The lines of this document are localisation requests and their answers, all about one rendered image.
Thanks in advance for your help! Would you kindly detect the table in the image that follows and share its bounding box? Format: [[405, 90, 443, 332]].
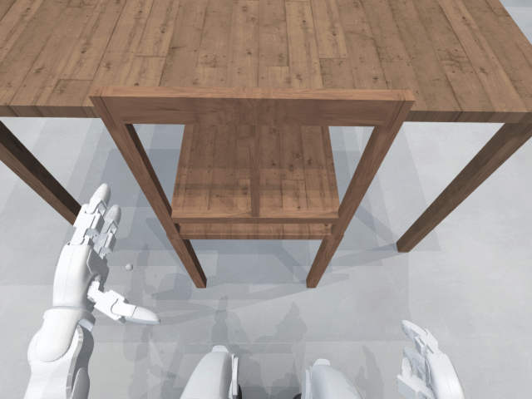
[[0, 0, 532, 253]]

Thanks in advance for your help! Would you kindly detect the left robot thigh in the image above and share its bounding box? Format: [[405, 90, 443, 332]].
[[180, 352, 239, 399]]

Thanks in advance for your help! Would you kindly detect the robot thigh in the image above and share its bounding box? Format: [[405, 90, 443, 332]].
[[180, 352, 239, 399], [302, 364, 362, 399]]

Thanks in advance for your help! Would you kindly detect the left robot forearm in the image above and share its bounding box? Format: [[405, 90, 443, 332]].
[[23, 306, 96, 399]]

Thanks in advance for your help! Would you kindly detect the right robot thigh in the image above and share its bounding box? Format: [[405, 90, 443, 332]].
[[302, 364, 362, 399]]

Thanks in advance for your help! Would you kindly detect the robot left hand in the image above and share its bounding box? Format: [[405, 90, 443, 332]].
[[52, 183, 160, 325]]

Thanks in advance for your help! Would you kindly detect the chair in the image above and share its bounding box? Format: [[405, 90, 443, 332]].
[[89, 86, 415, 288]]

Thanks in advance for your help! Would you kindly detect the robot right hand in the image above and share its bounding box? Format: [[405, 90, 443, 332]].
[[397, 320, 466, 399]]

